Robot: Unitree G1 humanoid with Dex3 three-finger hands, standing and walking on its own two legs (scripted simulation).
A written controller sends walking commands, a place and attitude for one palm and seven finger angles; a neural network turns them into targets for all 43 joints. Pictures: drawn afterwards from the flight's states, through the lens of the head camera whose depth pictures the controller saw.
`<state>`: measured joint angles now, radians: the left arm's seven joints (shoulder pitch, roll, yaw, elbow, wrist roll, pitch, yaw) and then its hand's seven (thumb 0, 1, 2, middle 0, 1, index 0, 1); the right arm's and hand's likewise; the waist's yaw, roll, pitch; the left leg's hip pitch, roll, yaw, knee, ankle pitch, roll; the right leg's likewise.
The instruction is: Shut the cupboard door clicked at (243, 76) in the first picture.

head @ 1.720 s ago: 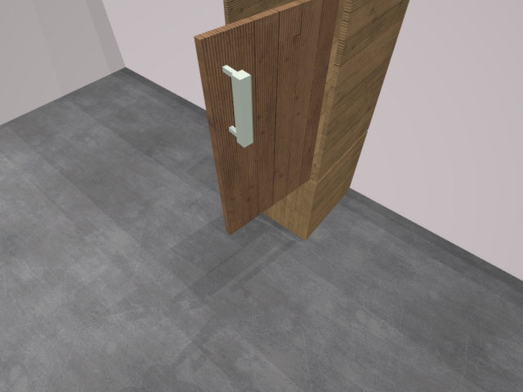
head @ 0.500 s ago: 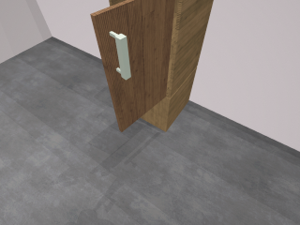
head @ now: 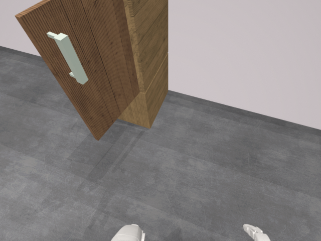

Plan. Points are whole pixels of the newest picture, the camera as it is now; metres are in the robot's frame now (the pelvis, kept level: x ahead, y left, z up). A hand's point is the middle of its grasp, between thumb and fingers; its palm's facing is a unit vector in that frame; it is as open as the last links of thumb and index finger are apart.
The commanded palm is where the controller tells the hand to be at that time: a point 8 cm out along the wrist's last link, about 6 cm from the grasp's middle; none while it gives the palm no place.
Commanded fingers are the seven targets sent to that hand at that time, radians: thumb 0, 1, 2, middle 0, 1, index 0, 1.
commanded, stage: walk to a spot facing it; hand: left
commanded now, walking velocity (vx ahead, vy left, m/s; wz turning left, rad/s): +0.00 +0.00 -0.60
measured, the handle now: (67, 59) +0.55 +0.32 +0.11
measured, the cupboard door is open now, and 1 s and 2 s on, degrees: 80 80 80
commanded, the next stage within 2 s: turn to face it in 1.96 s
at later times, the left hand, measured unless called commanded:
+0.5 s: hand (103, 223) +0.16 +0.20 -0.18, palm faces -0.28 -0.91 -0.30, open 7.4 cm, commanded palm none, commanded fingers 0.00 0.90 0.90 -0.20 -0.30 -0.20 -0.30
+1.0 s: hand (170, 178) +0.31 +0.01 -0.16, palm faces -0.67 -0.72 -0.18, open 7.4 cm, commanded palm none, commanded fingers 0.00 0.90 0.90 -0.20 -0.30 -0.20 -0.30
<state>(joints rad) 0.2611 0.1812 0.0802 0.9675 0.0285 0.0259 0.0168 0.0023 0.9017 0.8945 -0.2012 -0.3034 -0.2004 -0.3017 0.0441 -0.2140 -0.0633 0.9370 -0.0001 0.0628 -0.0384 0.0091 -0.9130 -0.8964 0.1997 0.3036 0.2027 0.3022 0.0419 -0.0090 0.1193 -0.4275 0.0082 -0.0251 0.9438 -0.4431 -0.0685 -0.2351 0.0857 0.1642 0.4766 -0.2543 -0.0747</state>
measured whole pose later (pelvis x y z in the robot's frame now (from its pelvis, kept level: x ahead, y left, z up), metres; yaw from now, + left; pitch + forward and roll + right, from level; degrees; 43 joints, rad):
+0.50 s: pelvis +0.00 +0.01 -0.03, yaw -17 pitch +1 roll -1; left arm 0.13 0.27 0.08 0.87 0.03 0.02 -0.02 0.00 0.91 0.90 -0.20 -0.30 -0.20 -0.30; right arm 0.17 -0.28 -0.06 0.90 -0.01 0.07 -0.03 0.01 -0.91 -0.90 0.20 0.30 0.21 0.30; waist 0.00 0.04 0.16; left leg -0.41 0.11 0.02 1.02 -0.55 -0.07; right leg -0.37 0.00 0.00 0.67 -0.31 0.00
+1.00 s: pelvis +0.07 -0.04 -0.01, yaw -37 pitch +3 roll -1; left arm 0.03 0.23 0.07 0.89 0.03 0.03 -0.08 0.01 0.91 0.90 -0.20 -0.30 -0.19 -0.30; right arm 0.44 -0.20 -0.02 0.99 -0.04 -0.02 -0.01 0.01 -0.91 -0.90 0.20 0.30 0.21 0.30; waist -0.07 0.02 0.10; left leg -0.10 0.19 0.26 0.47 -0.39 -0.08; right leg -0.42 -0.05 -0.12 0.66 -0.33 0.00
